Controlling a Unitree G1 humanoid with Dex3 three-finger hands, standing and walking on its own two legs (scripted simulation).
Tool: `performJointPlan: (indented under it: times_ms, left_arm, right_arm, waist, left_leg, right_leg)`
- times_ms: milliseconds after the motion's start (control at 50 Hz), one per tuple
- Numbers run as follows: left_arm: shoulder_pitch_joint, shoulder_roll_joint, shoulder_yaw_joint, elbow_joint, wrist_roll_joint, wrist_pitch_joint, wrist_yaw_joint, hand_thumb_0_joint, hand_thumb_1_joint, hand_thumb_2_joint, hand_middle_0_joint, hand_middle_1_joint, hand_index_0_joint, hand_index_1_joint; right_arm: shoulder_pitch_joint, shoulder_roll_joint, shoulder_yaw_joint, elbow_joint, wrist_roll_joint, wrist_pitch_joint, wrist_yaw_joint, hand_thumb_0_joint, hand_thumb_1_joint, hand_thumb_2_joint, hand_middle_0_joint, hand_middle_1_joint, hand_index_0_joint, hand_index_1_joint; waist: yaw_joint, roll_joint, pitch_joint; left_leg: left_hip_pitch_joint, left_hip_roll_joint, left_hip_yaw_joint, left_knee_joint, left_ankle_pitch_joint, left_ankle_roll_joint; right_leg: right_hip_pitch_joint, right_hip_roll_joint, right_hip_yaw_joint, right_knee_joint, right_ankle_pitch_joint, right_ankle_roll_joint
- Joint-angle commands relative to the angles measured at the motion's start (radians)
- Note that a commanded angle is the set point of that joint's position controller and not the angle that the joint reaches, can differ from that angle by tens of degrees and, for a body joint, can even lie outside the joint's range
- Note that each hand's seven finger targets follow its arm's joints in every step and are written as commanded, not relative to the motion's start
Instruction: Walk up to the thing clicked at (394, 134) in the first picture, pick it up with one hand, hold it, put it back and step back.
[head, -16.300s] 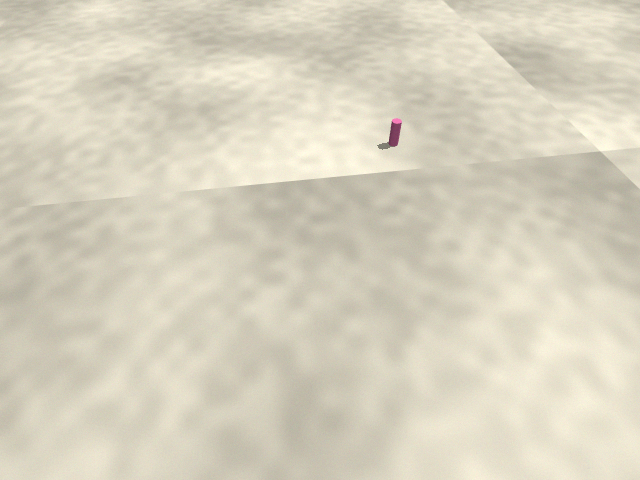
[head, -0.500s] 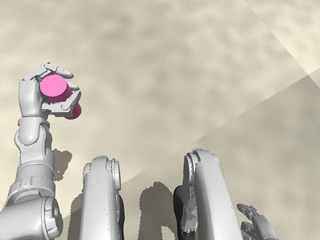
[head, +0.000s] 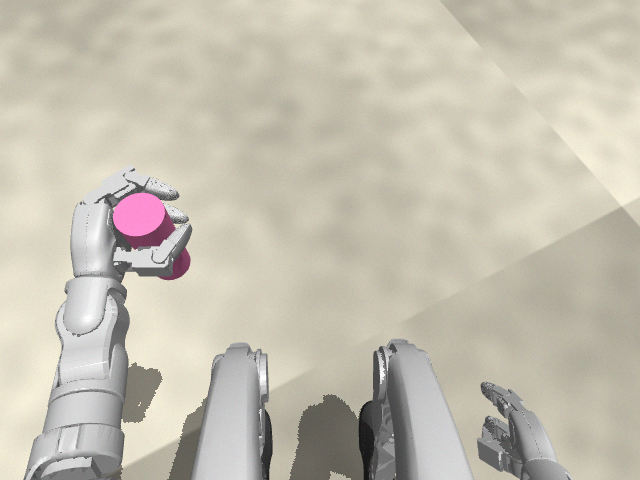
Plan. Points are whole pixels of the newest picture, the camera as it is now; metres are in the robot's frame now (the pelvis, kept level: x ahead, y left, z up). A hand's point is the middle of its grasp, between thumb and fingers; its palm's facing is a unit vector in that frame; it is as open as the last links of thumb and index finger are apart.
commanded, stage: lift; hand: left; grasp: from the side
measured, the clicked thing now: (157, 241) +0.40 +0.21 -0.02
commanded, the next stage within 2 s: hold in 1.26 s
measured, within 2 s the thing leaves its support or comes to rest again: neither
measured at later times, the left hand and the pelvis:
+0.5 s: hand (92, 159) +0.39 +0.19 +0.17, palm faces +0.07 -1.00 -0.04, open 7.1 cm; pelvis +0.04 +0.00 +0.14, yaw +1 degrees
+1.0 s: hand (65, 99) +0.39 +0.18 +0.24, palm faces +0.06 -1.00 -0.02, open 7.1 cm; pelvis +0.05 +0.00 +0.19, yaw +2 degrees
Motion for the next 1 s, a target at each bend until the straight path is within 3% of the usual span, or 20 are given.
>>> performJointPlan:
  times_ms: [0, 20, 140, 180, 280, 340, 360, 380, 400, 440, 480, 520, 560, 580, 680, 720, 760, 780, 820, 980]
  left_arm:
    - [-0.216, 0.169, 0.025, -0.343, -0.025, -0.03, 0.024, 0.0, 0.339, 1.214, -1.273, -1.384, -1.299, -1.368]
    - [-0.183, 0.132, 0.002, -0.316, -0.028, -0.017, 0.028, 0.0, 0.323, 1.212, -1.275, -1.388, -1.301, -1.372]
    - [-0.069, 0.118, -0.002, -0.303, -0.019, 0.009, 0.057, 0.0, 0.349, 1.229, -1.28, -1.393, -1.306, -1.378]
    - [-0.086, 0.136, 0.018, -0.32, -0.022, 0.002, 0.059, 0.0, 0.332, 1.243, -1.297, -1.415, -1.323, -1.4]
    - [-0.065, 0.09, -0.027, -0.257, -0.026, -0.008, 0.04, 0.0, 0.328, 1.258, -1.308, -1.42, -1.332, -1.408]
    - [-0.08, 0.126, -0.007, -0.281, -0.024, -0.017, 0.032, 0.0, 0.343, 1.24, -1.305, -1.402, -1.329, -1.389]
    - [-0.043, 0.095, -0.028, -0.257, -0.026, -0.014, 0.026, 0.0, 0.352, 1.241, -1.292, -1.396, -1.315, -1.383]
    - [-0.11, 0.104, -0.043, -0.326, -0.028, -0.023, 0.02, 0.0, 0.348, 1.241, -1.304, -1.4, -1.326, -1.389]
    - [-0.058, 0.079, -0.04, -0.255, -0.032, -0.018, 0.018, 0.0, 0.335, 1.244, -1.318, -1.41, -1.339, -1.399]
    - [-0.09, 0.118, -0.01, -0.309, -0.036, -0.028, 0.019, 0.0, 0.324, 1.223, -1.304, -1.386, -1.325, -1.376]
    - [-0.033, 0.067, -0.043, -0.243, -0.032, -0.022, 0.013, 0.0, 0.363, 1.238, -1.3, -1.386, -1.32, -1.376]
    - [-0.093, 0.113, -0.021, -0.31, -0.032, -0.035, 0.013, 0.0, 0.371, 1.246, -1.314, -1.397, -1.333, -1.388]
    - [-0.052, 0.085, -0.039, -0.282, -0.03, -0.031, 0.011, 0.0, 0.359, 1.242, -1.316, -1.397, -1.336, -1.387]
    - [-0.069, 0.106, -0.013, -0.281, -0.032, -0.03, 0.015, 0.0, 0.353, 1.234, -1.313, -1.393, -1.332, -1.383]
    - [-0.073, 0.088, -0.03, -0.289, -0.031, -0.039, 0.019, 0.0, 0.361, 1.264, -1.312, -1.406, -1.329, -1.4]
    - [0.004, 0.051, -0.036, -0.183, -0.035, -0.028, 0.016, 0.0, 0.353, 1.265, -1.32, -1.414, -1.338, -1.408]
    - [-0.076, 0.093, -0.028, -0.294, -0.031, -0.043, 0.014, 0.0, 0.357, 1.265, -1.309, -1.413, -1.328, -1.406]
    - [-0.011, 0.066, -0.04, -0.193, -0.023, -0.033, 0.011, 0.0, 0.358, 1.271, -1.321, -1.423, -1.339, -1.416]
    - [-0.069, 0.077, -0.035, -0.281, -0.031, -0.044, 0.008, 0.0, 0.365, 1.276, -1.314, -1.418, -1.331, -1.412]
    - [-0.033, 0.055, -0.043, -0.224, -0.035, -0.046, -0.002, 0.0, 0.358, 1.249, -1.288, -1.392, -1.305, -1.386]
  right_arm:
    - [0.071, -0.156, -0.064, -0.097, 0.009, -0.04, -0.024, 0.0, -0.905, -0.896, 0.2, 0.299, 0.2, 0.299]
    - [0.072, -0.154, -0.061, -0.095, 0.011, -0.045, -0.024, 0.0, -0.908, -0.897, 0.2, 0.299, 0.2, 0.299]
    - [0.072, -0.143, -0.058, -0.086, 0.016, -0.059, -0.032, 0.0, -0.899, -0.894, 0.2, 0.299, 0.2, 0.299]
    - [0.069, -0.135, -0.053, -0.091, 0.017, -0.064, -0.034, 0.0, -0.901, -0.894, 0.2, 0.299, 0.2, 0.299]
    - [0.076, -0.131, -0.049, -0.077, 0.013, -0.077, -0.031, 0.0, -0.895, -0.893, 0.2, 0.299, 0.2, 0.299]
    - [0.096, -0.131, -0.05, -0.073, 0.011, -0.08, -0.029, 0.0, -0.9, -0.894, 0.2, 0.3, 0.2, 0.3]
    - [0.085, -0.127, -0.048, -0.077, 0.011, -0.082, -0.028, 0.0, -0.896, -0.894, 0.201, 0.3, 0.2, 0.3]
    - [0.09, -0.127, -0.05, -0.076, 0.009, -0.085, -0.028, 0.0, -0.898, -0.894, 0.201, 0.3, 0.2, 0.3]
    - [0.094, -0.123, -0.046, -0.071, 0.009, -0.086, -0.027, 0.0, -0.899, -0.894, 0.2, 0.3, 0.2, 0.3]
    - [0.091, -0.129, -0.052, -0.071, 0.008, -0.088, -0.026, 0.0, -0.9, -0.894, 0.2, 0.3, 0.2, 0.3]
    - [0.099, -0.126, -0.047, -0.075, 0.004, -0.085, -0.023, 0.0, -0.897, -0.894, 0.2, 0.299, 0.2, 0.299]
    - [0.104, -0.133, -0.053, -0.07, 0.004, -0.084, -0.026, 0.0, -0.894, -0.893, 0.2, 0.3, 0.2, 0.3]
    - [0.116, -0.126, -0.047, -0.071, -0.001, -0.082, -0.026, 0.0, -0.897, -0.894, 0.2, 0.3, 0.2, 0.3]
    - [0.118, -0.122, -0.047, -0.068, -0.002, -0.082, -0.028, 0.0, -0.9, -0.894, 0.2, 0.3, 0.2, 0.3]
    - [0.112, -0.126, -0.055, -0.071, -0.004, -0.08, -0.032, 0.0, -0.896, -0.895, 0.2, 0.3, 0.2, 0.3]
    - [0.113, -0.113, -0.044, -0.069, -0.004, -0.08, -0.031, 0.0, -0.9, -0.895, 0.2, 0.299, 0.2, 0.299]
    - [0.116, -0.117, -0.051, -0.069, -0.005, -0.082, -0.032, 0.0, -0.898, -0.895, 0.2, 0.299, 0.2, 0.299]
    - [0.109, -0.113, -0.047, -0.071, -0.005, -0.077, -0.033, 0.0, -0.9, -0.895, 0.2, 0.299, 0.2, 0.299]
    - [0.117, -0.118, -0.051, -0.071, -0.006, -0.079, -0.031, 0.0, -0.896, -0.895, 0.2, 0.299, 0.2, 0.299]
    - [0.111, -0.107, -0.046, -0.062, -0.008, -0.081, -0.039, 0.0, -0.9, -0.896, 0.2, 0.299, 0.2, 0.299]
  waist:
    - [-0.016, 0.074, -0.57]
    - [-0.021, 0.068, -0.549]
    - [-0.01, 0.041, -0.454]
    - [-0.004, 0.033, -0.428]
    - [-0.011, 0.047, -0.356]
    - [0.004, 0.053, -0.363]
    - [0.006, 0.039, -0.335]
    - [-0.003, 0.06, -0.349]
    - [-0.008, 0.034, -0.33]
    - [0.016, 0.065, -0.328]
    - [0.005, 0.037, -0.309]
    - [0.015, 0.074, -0.317]
    - [0.007, 0.031, -0.319]
    - [0.012, 0.024, -0.318]
    - [0.014, 0.027, -0.266]
    - [0.006, -0.02, -0.225]
    - [0.018, 0.043, -0.249]
    - [0.012, 0.015, -0.203]
    - [0.014, 0.029, -0.244]
    - [0.009, 0.005, -0.19]
  left_leg:
    - [0.514, -0.028, -0.005, -0.345, 0.127, 0.031]
    - [0.546, -0.028, -0.01, -0.364, 0.151, 0.029]
    - [0.664, -0.024, -0.023, -0.486, 0.207, 0.025]
    - [0.68, -0.027, -0.016, -0.524, 0.21, 0.027]
    - [0.784, -0.021, -0.021, -0.615, 0.238, 0.019]
    - [0.847, -0.023, -0.01, -0.66, 0.275, 0.017]
    - [0.848, -0.026, -0.001, -0.674, 0.273, 0.018]
    - [0.862, -0.027, 0.008, -0.677, 0.285, 0.018]
    - [0.871, -0.026, 0.003, -0.693, 0.288, 0.019]
    - [0.907, -0.026, 0.007, -0.724, 0.296, 0.015]
    - [0.941, -0.02, -0.003, -0.757, 0.335, 0.011]
    - [0.989, -0.023, 0.005, -0.778, 0.35, 0.008]
    - [0.996, -0.022, 0.006, -0.794, 0.379, 0.011]
    - [0.992, -0.025, 0.015, -0.795, 0.385, 0.014]
    - [1.032, -0.024, 0.021, -0.861, 0.346, 0.012]
    - [1.024, -0.026, 0.025, -0.877, 0.357, 0.016]
    - [1.063, -0.028, 0.029, -0.9, 0.359, 0.011]
    - [1.065, -0.025, 0.027, -0.914, 0.346, 0.012]
    - [1.091, -0.025, 0.028, -0.923, 0.373, 0.009]
    - [1.133, -0.029, 0.045, -0.965, 0.396, 0.015]
  right_leg:
    - [0.427, 0.034, 0.027, -0.345, 0.159, -0.035]
    - [0.437, 0.034, 0.022, -0.36, 0.185, -0.035]
    - [0.547, 0.041, 0.008, -0.462, 0.238, -0.033]
    - [0.61, 0.043, 0.011, -0.507, 0.245, -0.03]
    - [0.662, 0.046, 0.006, -0.581, 0.267, -0.032]
    - [0.737, 0.047, 0.005, -0.632, 0.293, -0.033]
    - [0.752, 0.047, 0.007, -0.654, 0.294, -0.032]
    - [0.776, 0.046, 0.013, -0.668, 0.309, -0.032]
    - [0.792, 0.048, 0.008, -0.681, 0.314, -0.03]
    - [0.812, 0.046, 0.009, -0.702, 0.315, -0.032]
    - [0.834, 0.052, -0.002, -0.718, 0.345, -0.033]
    - [0.857, 0.05, 0.0, -0.739, 0.355, -0.033]
    - [0.907, 0.053, -0.002, -0.759, 0.388, -0.03]
    - [0.942, 0.052, 0.005, -0.776, 0.402, -0.026]
    - [0.977, 0.053, 0.004, -0.832, 0.366, -0.025]
    - [1.007, 0.054, 0.004, -0.857, 0.382, -0.022]
    - [1.025, 0.05, 0.009, -0.872, 0.383, -0.024]
    - [1.011, 0.055, 0.004, -0.884, 0.367, -0.024]
    - [1.048, 0.052, 0.006, -0.891, 0.395, -0.025]
    - [1.115, 0.052, 0.016, -0.953, 0.431, -0.018]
